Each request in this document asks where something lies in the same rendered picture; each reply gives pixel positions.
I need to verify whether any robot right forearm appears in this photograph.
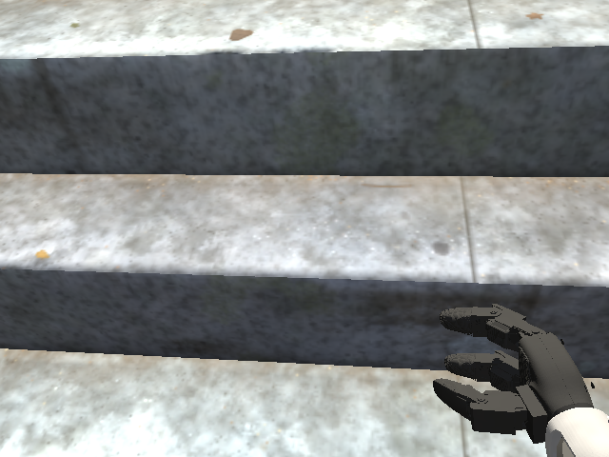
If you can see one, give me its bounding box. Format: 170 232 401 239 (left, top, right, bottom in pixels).
545 407 609 457

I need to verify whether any right robot hand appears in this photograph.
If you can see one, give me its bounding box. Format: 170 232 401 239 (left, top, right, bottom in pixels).
433 304 595 444

